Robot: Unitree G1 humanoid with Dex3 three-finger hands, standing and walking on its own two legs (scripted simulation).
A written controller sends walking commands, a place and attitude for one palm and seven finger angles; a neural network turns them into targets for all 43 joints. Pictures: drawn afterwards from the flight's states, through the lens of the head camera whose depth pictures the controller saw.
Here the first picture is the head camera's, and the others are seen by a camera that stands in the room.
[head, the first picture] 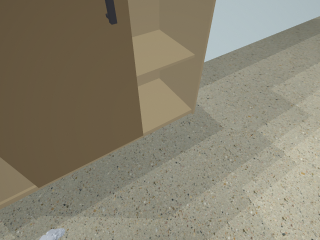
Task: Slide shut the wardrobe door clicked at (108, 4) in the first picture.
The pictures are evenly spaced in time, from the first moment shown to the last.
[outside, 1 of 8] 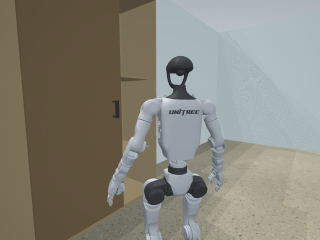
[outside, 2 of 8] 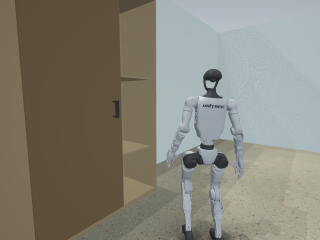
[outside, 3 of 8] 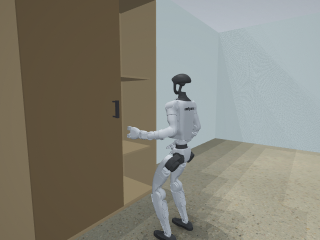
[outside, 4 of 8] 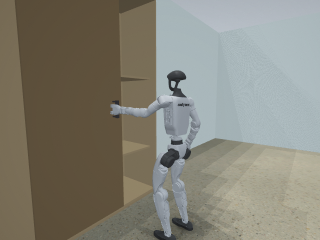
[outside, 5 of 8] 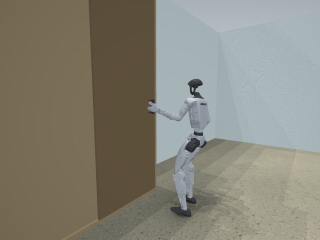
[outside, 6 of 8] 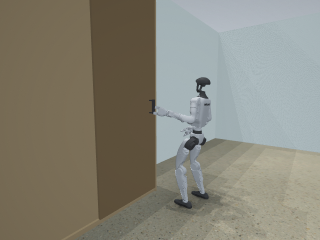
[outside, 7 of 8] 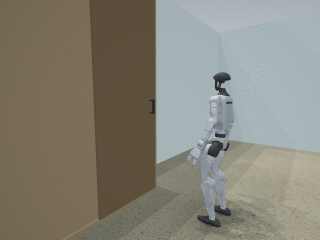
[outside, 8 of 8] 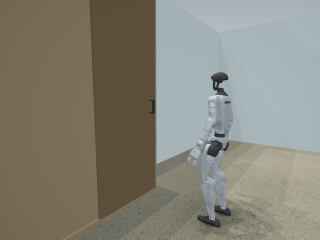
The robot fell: no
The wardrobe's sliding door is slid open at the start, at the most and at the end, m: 0.48 0.48 0.00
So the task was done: yes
